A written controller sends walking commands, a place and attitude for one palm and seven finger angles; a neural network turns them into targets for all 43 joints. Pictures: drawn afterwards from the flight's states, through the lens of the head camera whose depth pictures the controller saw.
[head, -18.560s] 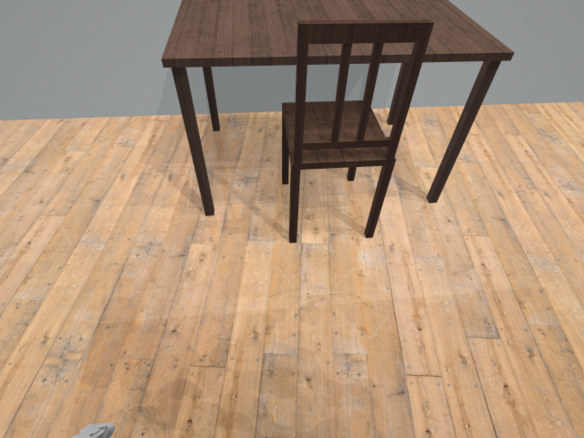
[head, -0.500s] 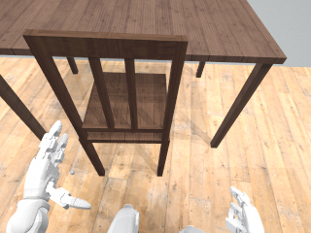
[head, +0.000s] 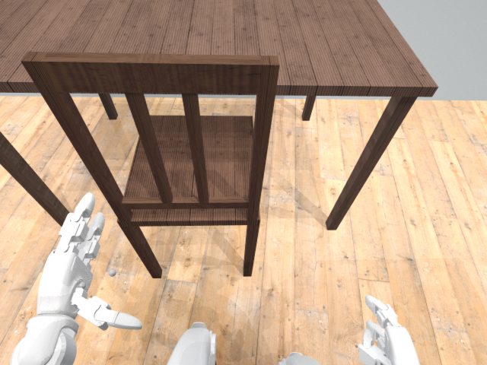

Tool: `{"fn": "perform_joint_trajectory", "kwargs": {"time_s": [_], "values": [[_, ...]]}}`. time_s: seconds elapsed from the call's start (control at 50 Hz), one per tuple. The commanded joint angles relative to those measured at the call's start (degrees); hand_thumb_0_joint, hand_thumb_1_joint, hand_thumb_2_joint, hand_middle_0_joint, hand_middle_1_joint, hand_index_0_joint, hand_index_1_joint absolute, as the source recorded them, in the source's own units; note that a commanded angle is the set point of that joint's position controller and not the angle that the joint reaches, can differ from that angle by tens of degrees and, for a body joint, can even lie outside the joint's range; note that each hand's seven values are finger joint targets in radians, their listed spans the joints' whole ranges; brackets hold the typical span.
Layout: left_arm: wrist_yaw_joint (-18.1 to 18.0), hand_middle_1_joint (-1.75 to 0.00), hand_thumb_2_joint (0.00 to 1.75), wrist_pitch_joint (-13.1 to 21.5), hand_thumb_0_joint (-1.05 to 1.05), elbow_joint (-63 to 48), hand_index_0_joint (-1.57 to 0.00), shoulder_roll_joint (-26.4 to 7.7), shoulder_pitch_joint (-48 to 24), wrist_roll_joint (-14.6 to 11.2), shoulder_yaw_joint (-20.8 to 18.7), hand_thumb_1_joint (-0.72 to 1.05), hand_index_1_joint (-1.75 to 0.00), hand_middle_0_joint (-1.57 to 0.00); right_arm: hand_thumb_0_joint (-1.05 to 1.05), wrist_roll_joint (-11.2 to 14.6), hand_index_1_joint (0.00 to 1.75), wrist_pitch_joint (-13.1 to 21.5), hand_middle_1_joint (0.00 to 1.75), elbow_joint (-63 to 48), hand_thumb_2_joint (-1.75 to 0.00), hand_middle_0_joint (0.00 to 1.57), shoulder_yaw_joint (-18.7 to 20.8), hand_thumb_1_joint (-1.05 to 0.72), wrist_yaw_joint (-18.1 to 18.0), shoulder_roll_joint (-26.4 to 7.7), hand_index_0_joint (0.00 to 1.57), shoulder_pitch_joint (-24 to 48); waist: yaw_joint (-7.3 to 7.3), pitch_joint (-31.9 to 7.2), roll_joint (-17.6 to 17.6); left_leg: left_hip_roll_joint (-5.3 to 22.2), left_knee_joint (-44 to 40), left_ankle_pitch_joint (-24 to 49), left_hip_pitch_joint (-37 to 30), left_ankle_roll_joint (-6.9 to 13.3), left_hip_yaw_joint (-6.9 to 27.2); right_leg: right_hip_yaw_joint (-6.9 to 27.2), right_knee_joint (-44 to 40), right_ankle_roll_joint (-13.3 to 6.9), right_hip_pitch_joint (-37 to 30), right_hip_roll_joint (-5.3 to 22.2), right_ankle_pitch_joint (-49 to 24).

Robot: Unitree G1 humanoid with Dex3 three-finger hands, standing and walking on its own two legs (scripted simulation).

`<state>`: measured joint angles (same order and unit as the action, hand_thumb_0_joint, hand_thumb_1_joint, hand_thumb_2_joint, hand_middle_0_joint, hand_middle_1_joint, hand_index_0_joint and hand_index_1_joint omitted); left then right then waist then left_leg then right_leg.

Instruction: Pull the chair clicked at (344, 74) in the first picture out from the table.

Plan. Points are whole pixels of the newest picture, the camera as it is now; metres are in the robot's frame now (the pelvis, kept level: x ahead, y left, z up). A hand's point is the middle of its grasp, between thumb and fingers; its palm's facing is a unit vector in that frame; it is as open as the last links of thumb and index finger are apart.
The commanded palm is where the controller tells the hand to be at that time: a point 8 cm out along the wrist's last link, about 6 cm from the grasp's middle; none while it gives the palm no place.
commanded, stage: aim the fingers beside a spindle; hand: left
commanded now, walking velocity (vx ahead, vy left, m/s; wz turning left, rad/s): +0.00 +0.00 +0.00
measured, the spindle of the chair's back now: (154, 156) +0.50 +0.21 +0.01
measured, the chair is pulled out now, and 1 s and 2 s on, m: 0.00 0.00 0.00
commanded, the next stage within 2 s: none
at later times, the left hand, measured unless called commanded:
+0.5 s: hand (136, 256) +0.28 +0.18 +0.03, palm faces +0.04 -1.00 -0.05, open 16.9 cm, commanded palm +0.26 +0.24 +0.03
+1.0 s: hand (151, 235) +0.32 +0.17 +0.01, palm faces +0.04 -1.00 -0.04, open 16.9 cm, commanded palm +0.30 +0.23 +0.01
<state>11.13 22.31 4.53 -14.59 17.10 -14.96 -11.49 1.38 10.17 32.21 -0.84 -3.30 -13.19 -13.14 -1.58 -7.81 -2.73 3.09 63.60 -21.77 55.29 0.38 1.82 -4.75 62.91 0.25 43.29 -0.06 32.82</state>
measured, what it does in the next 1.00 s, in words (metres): stands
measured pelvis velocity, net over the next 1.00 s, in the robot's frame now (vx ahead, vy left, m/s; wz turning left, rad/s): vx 0.00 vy -0.01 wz -0.02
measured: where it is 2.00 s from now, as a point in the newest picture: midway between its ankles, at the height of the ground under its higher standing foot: outside the picture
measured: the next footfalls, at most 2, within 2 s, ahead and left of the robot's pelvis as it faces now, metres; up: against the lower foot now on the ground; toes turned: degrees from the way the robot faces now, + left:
none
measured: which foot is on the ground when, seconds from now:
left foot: down 0.00-1.00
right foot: down 0.00-1.00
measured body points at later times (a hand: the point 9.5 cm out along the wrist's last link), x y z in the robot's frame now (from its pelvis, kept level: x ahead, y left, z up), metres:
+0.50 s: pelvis +0.01 -0.01 -0.01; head +0.07 +0.00 +0.44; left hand +0.27 +0.24 +0.04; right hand +0.17 -0.25 -0.09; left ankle +0.09 +0.11 -0.65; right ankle -0.02 -0.13 -0.65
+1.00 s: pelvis +0.00 -0.01 -0.02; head +0.09 +0.00 +0.42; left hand +0.31 +0.23 +0.02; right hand +0.16 -0.26 -0.12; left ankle +0.09 +0.11 -0.65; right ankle -0.02 -0.13 -0.65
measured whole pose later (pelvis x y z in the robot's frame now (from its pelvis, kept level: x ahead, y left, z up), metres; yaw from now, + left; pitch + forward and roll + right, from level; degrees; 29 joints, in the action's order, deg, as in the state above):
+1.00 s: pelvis +0.00 -0.01 -0.02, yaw -1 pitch +18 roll -3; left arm 7.7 24.3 17.8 -13.3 0.3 -11.7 -10.8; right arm 0.1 6.1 33.5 -0.4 -2.1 -13.6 -12.2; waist -2.6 -9.1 -2.1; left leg 3.8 69.2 -24.1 63.7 -0.1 1.0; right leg -3.6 69.8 -0.2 52.5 -0.4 35.7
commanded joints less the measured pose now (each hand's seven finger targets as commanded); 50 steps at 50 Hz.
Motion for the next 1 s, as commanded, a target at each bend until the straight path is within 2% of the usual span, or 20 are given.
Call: {"fn": "perform_joint_trajectory", "kwargs": {"time_s": [0.0, 0.04, 0.08, 0.14, 0.24, 0.32, 0.38, 0.42, 0.46, 0.48, 0.5, 0.52, 0.56, 0.58, 0.64, 0.72, 0.74, 0.78, 0.8, 0.98], "values": [[0.2, -0.08, 0.30, 4.1, 0.00, -12.9, -0.06, -7.9, -5.1, -1.3, -4.2, -0.50, -0.08, -0.06, 0.00, 0.0, 0.30, 3.2, 0.30, -8.5, -0.90, 0.20, 3.3, -0.90, -0.6, -8.0, 0.20, 2.9, 0.03, -11.6, -2.0, -1.6, -9.4, 1.3, -18.7, 1.4, 1.0, 1.0, -11.9, -1.0, 3.4, -1.7, -7.2], [0.2, -0.08, 0.30, 4.0, 0.00, -12.2, -0.06, -7.6, -4.9, -1.1, -4.1, -0.50, -0.08, -0.06, 0.00, 0.0, 0.30, 3.1, 0.30, -8.4, -0.90, 0.20, 3.3, -0.90, -0.6, -8.0, 0.20, 2.8, -0.08, -10.9, -1.2, -1.5, -9.2, 1.6, -18.3, 1.4, 0.9, 0.9, -11.8, -1.0, 3.5, -1.8, -7.4], [0.4, -0.08, 0.30, 4.1, 0.00, -12.0, -0.06, -6.7, -5.6, -0.8, -2.9, -0.50, -0.08, -0.06, 0.00, 0.0, 0.30, 3.2, 0.30, -8.3, -0.90, 0.20, 3.2, -0.90, -0.5, -7.9, 0.20, 2.8, -0.37, -10.6, -1.9, -1.5, -9.1, 2.2, -18.6, 1.4, 1.1, 0.7, -11.4, -1.0, 4.1, -1.8, -8.1], [0.5, -0.08, 0.30, 4.0, 0.00, -9.5, -0.06, -7.2, -7.9, -0.9, -3.7, -0.50, -0.08, -0.06, 0.00, -0.2, 0.30, 3.1, 0.30, -7.7, -0.90, 0.20, 3.3, -0.90, -0.6, -8.1, 0.20, 2.5, -0.75, -10.4, 0.2, -1.6, -7.7, 1.9, -16.7, 1.5, 0.9, 1.3, -11.2, -0.8, 4.8, -1.7, -7.9], [0.8, -0.08, 0.30, 4.7, 0.00, -10.2, -0.06, -7.3, -9.1, -0.6, -3.4, -0.50, -0.08, -0.06, 0.00, -0.3, 0.30, 3.2, 0.30, -7.8, -0.90, 0.20, 3.4, -0.90, -0.5, -8.1, 0.20, 2.6, 0.05, -13.5, -2.3, -1.5, -7.1, 4.2, -18.0, 1.4, 0.6, 1.3, -10.0, -1.1, 4.5, -1.5, -9.6], [-0.1, -0.08, 0.30, 4.5, 0.00, -9.5, -0.06, -6.6, -8.6, 0.0, -2.5, -0.50, -0.08, -0.06, 0.00, -0.4, 0.30, 2.8, 0.30, -7.8, -0.90, 0.20, 3.6, -0.90, -0.2, -8.0, 0.20, 2.5, 0.03, -13.9, -1.9, -1.3, -6.7, 5.6, -18.0, 1.4, 0.8, 1.0, -9.1, -1.1, 5.0, -1.7, -11.0], [-1.0, -0.08, 0.30, 4.5, 0.00, -8.4, -0.06, -6.4, -11.4, 0.5, -2.1, -0.50, -0.08, -0.06, 0.00, -0.5, 0.30, 2.3, 0.30, -7.7, -0.90, 0.20, 3.4, -0.90, 0.0, -8.2, 0.20, 2.5, -0.40, -12.8, -1.2, -1.4, -6.5, 3.6, -16.6, 1.3, 0.9, 1.1, -8.8, -1.0, 6.4, -1.6, -9.4], [-1.7, -0.08, 0.30, 4.4, 0.00, -6.5, -0.06, -7.7, -11.7, 0.6, -3.9, -0.50, -0.08, -0.06, 0.00, -0.7, 0.30, 1.8, 0.30, -7.6, -0.90, 0.20, 3.6, -0.90, -0.1, -8.4, 0.20, 2.4, -0.25, -13.2, 0.9, -1.4, -5.8, 3.6, -15.0, 1.5, 0.7, 1.4, -8.7, -1.0, 6.1, -1.7, -9.4], [-1.6, -0.08, 0.30, 4.8, 0.00, -6.2, -0.06, -8.2, -13.0, 0.4, -4.8, -0.50, -0.08, -0.06, 0.00, -0.7, 0.30, 1.4, 0.30, -7.5, -0.90, 0.20, 3.6, -0.90, 0.0, -8.4, 0.20, 2.3, -0.05, -14.3, 0.2, -1.5, -5.3, 4.4, -14.9, 1.4, 0.1, 2.0, -8.8, -0.9, 5.3, -1.5, -10.4], [-1.6, -0.08, 0.30, 5.2, 0.00, -6.6, -0.06, -8.9, -13.0, 0.4, -5.6, -0.50, -0.08, -0.06, 0.00, -0.7, 0.30, 1.3, 0.30, -7.5, -0.90, 0.20, 3.7, -0.90, 0.1, -8.3, 0.20, 2.3, 0.43, -15.3, -1.3, -1.5, -5.1, 5.3, -15.4, 1.4, -0.1, 2.1, -8.4, -1.1, 5.0, -1.5, -11.1], [-1.5, -0.08, 0.30, 5.4, 0.00, -6.8, -0.06, -7.8, -13.4, 0.3, -4.5, -0.50, -0.08, -0.06, 0.00, -0.7, 0.30, 1.2, 0.30, -7.6, -0.90, 0.20, 3.5, -0.90, 0.2, -8.1, 0.20, 2.4, 0.23, -15.9, -2.0, -1.5, -5.0, 5.7, -15.9, 1.4, -0.2, 2.0, -8.1, -1.1, 5.2, -1.5, -11.6], [-1.5, -0.08, 0.30, 5.3, 0.00, -6.2, -0.06, -8.5, -13.6, 0.3, -5.1, -0.50, -0.08, -0.06, 0.00, -0.8, 0.30, 1.1, 0.30, -7.3, -0.90, 0.20, 3.6, -0.90, 0.2, -8.2, 0.20, 2.3, 0.18, -16.1, -1.3, -1.3, -4.8, 6.2, -15.8, 1.4, 0.0, 2.0, -7.9, -1.1, 5.1, -1.6, -12.1], [-1.1, -0.08, 0.30, 5.6, 0.00, -5.7, -0.06, -7.7, -15.0, 0.2, -4.1, -0.50, -0.08, -0.06, 0.00, -0.7, 0.30, 1.0, 0.30, -7.1, -0.90, 0.20, 3.6, -0.90, 0.2, -8.4, 0.20, 2.2, -0.19, -15.7, -2.1, -1.3, -4.7, 5.9, -15.7, 1.3, 0.0, 2.0, -7.8, -1.1, 6.0, -1.6, -11.8], [-1.0, -0.08, 0.30, 5.7, 0.00, -5.6, -0.06, -7.3, -15.7, 0.1, -3.5, -0.50, -0.08, -0.06, 0.00, -0.8, 0.30, 1.0, 0.30, -7.0, -0.90, 0.20, 3.6, -0.90, 0.3, -8.4, 0.20, 2.0, -0.43, -16.2, -1.2, -1.3, -4.5, 6.1, -15.8, 1.4, 0.1, 2.0, -7.7, -1.0, 5.8, -1.5, -12.1], [-0.7, -0.08, 0.30, 5.5, 0.00, -2.8, -0.06, -6.7, -17.3, 0.4, -2.7, -0.50, -0.08, -0.06, 0.00, -0.7, 0.30, 0.7, 0.30, -6.6, -0.90, 0.20, 3.6, -0.90, 0.2, -8.7, 0.20, 1.8, -1.14, -14.9, -0.3, -1.2, -4.0, 4.8, -14.7, 1.4, 0.2, 1.9, -7.4, -0.9, 7.8, -1.6, -10.9], [-1.2, -0.08, 0.30, 5.5, 0.00, -0.9, -0.06, -7.5, -20.9, 0.9, -3.2, -0.50, -0.08, -0.06, 0.00, -0.7, 0.30, 0.2, 0.30, -6.3, -0.90, 0.20, 3.7, -0.90, 0.1, -9.1, 0.20, 1.5, -0.98, -15.4, -0.3, -1.1, -3.6, 3.9, -14.0, 1.4, 0.5, 1.9, -6.8, -1.1, 8.8, -1.7, -9.8], [-1.4, -0.08, 0.30, 5.7, 0.00, -2.0, -0.06, -6.4, -22.6, 1.0, -2.1, -0.50, -0.08, -0.06, 0.00, -0.9, 0.30, 0.3, 0.30, -6.3, -0.90, 0.20, 3.6, -0.90, 0.2, -8.9, 0.20, 1.6, -1.09, -17.2, -1.3, -1.2, -3.3, 4.8, -15.0, 1.4, 0.5, 1.9, -6.2, -1.0, 8.8, -1.5, -10.6], [-2.1, -0.08, 0.30, 6.0, 0.00, -1.8, -0.06, -7.1, -22.1, 1.2, -2.9, -0.50, -0.08, -0.06, 0.00, -1.0, 0.30, 0.0, 0.30, -6.2, -0.90, 0.20, 3.8, -0.90, 0.3, -8.9, 0.20, 1.5, -0.62, -17.8, -1.4, -1.1, -3.4, 5.8, -15.8, 1.3, 0.5, 1.7, -6.0, -1.2, 8.7, -1.5, -11.3], [-2.4, -0.08, 0.30, 6.0, 0.00, -1.7, -0.06, -6.6, -22.1, 1.6, -2.1, -0.50, -0.08, -0.06, 0.00, -1.0, 0.30, -0.2, 0.30, -6.5, -0.90, 0.20, 3.8, -0.90, 0.4, -8.9, 0.20, 1.5, -0.60, -18.3, -1.5, -1.0, -3.5, 6.1, -16.1, 1.2, 0.6, 1.6, -5.7, -1.2, 9.0, -1.5, -11.4], [-4.0, -0.08, 0.30, 6.2, 0.00, 2.6, -0.06, -7.3, -25.0, 2.3, -3.7, -0.50, -0.08, -0.06, 0.00, -1.2, 0.30, -2.4, 0.30, -6.4, -0.90, 0.20, 3.9, -0.90, 1.0, -8.8, 0.20, 1.4, -0.50, -18.8, -0.3, -1.1, -2.3, 5.8, -13.9, 1.1, 0.0, 2.0, -4.9, -1.1, 9.1, -1.7, -12.1]]}}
